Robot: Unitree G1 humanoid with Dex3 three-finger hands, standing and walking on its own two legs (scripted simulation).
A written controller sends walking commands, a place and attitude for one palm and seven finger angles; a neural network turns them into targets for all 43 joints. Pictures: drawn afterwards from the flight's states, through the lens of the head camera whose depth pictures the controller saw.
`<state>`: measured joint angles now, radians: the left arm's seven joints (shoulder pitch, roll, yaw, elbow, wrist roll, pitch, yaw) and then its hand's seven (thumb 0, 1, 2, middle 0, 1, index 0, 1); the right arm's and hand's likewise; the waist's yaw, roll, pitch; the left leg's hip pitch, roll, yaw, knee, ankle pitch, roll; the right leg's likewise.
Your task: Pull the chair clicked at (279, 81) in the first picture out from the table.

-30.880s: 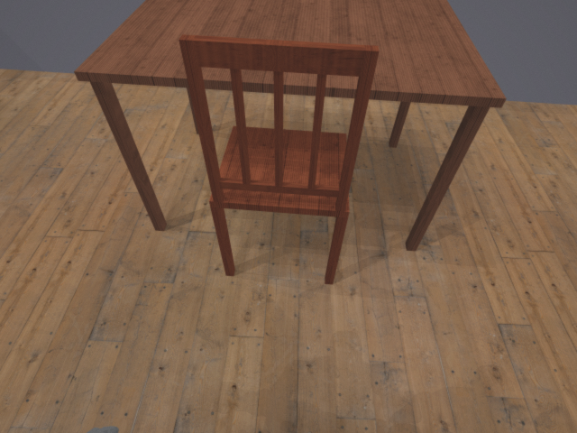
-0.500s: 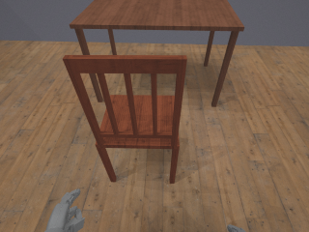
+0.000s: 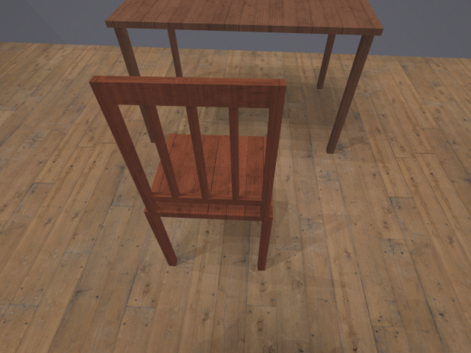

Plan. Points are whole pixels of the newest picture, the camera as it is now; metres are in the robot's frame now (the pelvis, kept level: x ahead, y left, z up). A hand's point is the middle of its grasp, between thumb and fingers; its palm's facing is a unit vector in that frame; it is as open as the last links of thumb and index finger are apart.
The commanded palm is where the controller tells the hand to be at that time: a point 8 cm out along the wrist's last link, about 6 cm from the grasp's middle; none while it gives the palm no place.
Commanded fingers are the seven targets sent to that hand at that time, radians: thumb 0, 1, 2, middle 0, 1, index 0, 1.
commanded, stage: let the arm hang, fingers relaxed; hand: left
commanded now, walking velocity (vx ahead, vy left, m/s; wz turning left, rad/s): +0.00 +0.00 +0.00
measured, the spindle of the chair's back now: (199, 157) +0.59 +0.14 -0.07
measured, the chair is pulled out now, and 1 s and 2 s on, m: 0.59 0.59 0.59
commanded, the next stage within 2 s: look to check the result in 0.42 s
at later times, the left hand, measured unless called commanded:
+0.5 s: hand out of the picture +0.00 +0.16 -0.17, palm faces +0.04 -0.98 -0.17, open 7.4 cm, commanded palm none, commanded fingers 0.00 0.90 0.90 -0.20 -0.30 -0.20 -0.30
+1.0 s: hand out of the picture +0.01 +0.16 -0.17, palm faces +0.04 -0.98 -0.18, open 7.3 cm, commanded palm none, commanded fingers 0.00 0.90 0.90 -0.20 -0.30 -0.20 -0.30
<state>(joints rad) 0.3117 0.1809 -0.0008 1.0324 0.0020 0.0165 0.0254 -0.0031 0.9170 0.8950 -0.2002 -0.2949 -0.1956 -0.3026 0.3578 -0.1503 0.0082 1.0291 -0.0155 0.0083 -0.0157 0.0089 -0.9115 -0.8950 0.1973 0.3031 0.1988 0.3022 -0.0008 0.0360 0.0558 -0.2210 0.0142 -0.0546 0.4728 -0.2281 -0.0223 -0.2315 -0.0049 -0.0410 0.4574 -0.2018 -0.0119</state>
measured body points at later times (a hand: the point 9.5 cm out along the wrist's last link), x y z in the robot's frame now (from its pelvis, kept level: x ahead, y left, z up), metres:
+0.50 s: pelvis +0.00 +0.00 +0.00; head +0.03 +0.00 +0.45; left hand +0.00 +0.21 -0.16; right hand -0.03 -0.20 -0.16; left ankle +0.02 +0.14 -0.74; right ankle +0.03 -0.11 -0.74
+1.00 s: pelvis +0.01 +0.00 +0.00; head +0.03 +0.00 +0.45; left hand +0.01 +0.22 -0.16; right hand -0.01 -0.20 -0.16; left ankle +0.02 +0.14 -0.74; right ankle +0.03 -0.11 -0.74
